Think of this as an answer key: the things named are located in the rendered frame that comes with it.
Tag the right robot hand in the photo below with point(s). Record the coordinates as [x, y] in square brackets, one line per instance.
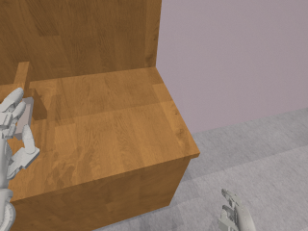
[238, 220]

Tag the left robot hand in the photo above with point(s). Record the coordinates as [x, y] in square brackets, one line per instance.
[11, 111]

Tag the counter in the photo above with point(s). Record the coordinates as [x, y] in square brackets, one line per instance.
[112, 143]

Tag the tap lever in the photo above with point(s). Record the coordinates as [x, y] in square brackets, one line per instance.
[26, 118]

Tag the robot left forearm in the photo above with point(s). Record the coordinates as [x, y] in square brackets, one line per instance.
[7, 210]

